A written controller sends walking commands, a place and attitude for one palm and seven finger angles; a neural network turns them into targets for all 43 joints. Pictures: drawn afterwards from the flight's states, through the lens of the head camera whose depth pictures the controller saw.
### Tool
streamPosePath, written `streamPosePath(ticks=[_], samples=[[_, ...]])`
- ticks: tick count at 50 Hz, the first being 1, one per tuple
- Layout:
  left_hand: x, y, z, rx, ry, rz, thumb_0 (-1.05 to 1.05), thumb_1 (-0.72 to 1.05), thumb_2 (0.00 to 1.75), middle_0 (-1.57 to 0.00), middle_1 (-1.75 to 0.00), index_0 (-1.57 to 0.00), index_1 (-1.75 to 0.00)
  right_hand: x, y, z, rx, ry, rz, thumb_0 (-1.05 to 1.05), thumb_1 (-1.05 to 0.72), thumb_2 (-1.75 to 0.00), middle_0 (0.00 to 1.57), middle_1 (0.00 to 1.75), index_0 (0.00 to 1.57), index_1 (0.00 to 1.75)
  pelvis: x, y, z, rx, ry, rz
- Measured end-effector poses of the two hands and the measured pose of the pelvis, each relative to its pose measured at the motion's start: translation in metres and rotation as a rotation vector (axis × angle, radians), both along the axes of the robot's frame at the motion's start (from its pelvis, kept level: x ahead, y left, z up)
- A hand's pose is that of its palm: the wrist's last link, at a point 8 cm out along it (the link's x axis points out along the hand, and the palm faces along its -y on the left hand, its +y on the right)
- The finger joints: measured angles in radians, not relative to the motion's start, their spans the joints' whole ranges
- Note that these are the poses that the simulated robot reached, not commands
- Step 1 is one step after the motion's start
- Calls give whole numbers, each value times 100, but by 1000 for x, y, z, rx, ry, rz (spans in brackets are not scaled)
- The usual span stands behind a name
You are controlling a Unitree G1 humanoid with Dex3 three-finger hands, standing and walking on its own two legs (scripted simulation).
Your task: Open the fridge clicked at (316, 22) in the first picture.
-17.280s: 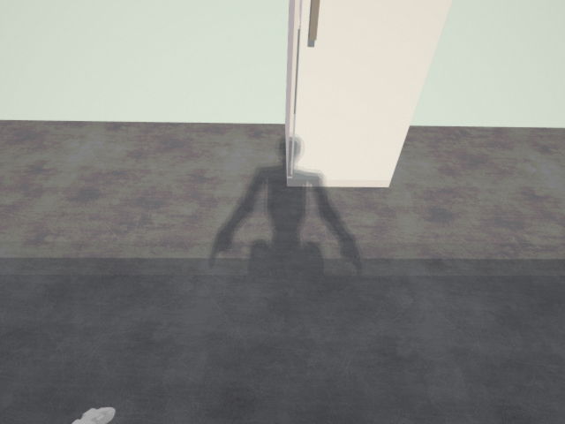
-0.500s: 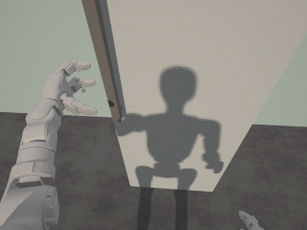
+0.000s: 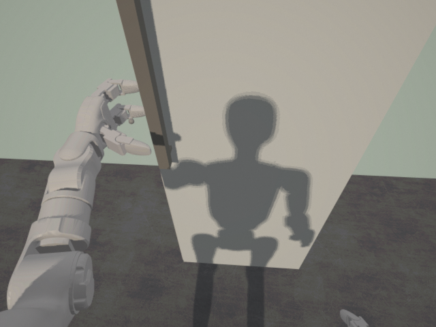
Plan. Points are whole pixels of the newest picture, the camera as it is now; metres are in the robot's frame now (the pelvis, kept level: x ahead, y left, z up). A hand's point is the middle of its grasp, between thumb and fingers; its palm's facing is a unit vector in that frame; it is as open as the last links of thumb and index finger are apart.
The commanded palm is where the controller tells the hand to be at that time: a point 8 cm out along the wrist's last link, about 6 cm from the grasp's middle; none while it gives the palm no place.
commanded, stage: feel for the door with the fingertips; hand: left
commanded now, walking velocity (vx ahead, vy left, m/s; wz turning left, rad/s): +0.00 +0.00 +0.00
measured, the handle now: (151, 84) +0.49 +0.14 +0.22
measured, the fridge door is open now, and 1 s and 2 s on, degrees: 0 0 0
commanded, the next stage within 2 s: slide the fingers in behind the handle in 0.72 s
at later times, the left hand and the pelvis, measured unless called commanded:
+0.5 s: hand (135, 117) +0.43 +0.17 +0.19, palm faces -0.02 -1.00 +0.00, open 14.0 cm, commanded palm +0.41 +0.22 +0.18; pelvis +0.01 +0.00 +0.00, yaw -1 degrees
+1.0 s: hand (136, 114) +0.44 +0.17 +0.18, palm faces -0.02 -1.00 +0.01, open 13.9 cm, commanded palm +0.42 +0.22 +0.18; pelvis +0.01 +0.00 +0.00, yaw -1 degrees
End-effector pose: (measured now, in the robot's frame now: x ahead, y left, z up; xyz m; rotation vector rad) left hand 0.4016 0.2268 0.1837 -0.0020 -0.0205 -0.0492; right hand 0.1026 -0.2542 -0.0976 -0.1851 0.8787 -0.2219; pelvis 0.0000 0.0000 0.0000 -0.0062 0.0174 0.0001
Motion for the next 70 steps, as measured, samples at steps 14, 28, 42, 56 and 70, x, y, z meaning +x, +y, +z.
streamPosePath(ticks=[14, 28, 42, 56, 70], samples=[[7, -17, -4, -2, -10, 37, -2, -50, 30, -30, -120, -30, -120, -7, 1, -1, 28, 4, -26, 1, -91, -90, 20, 30, 20, 30, 5, -4, 1, 6, -4, -27], [11, -7, 0, -7, 9, 25, -2, -50, 30, -30, -120, -30, -120, 7, -7, 1, -1, 10, -11, 1, -91, -90, 20, 30, 20, 30, 8, -5, 1, 4, 5, -8], [24, -1, -4, 8, 8, 31, -2, -50, 30, -34, -123, -33, -123, -3, -4, -2, -4, 42, -22, 1, -91, -90, 20, 30, 20, 30, 9, -1, 0, 1, 21, -10], [19, -4, -2, -7, -9, 26, -2, -50, 30, -31, -121, -30, -121, -17, 4, -4, 9, 54, -35, 1, -91, -90, 20, 30, 20, 30, 6, 4, 0, 0, 16, -18], [10, -19, -3, -8, -8, 14, -2, -50, 30, -30, -120, -30, -120, -1, 7, 2, 8, 0, -8, 1, -91, -90, 20, 30, 20, 30, 1, 5, 0, -2, 4, -12]])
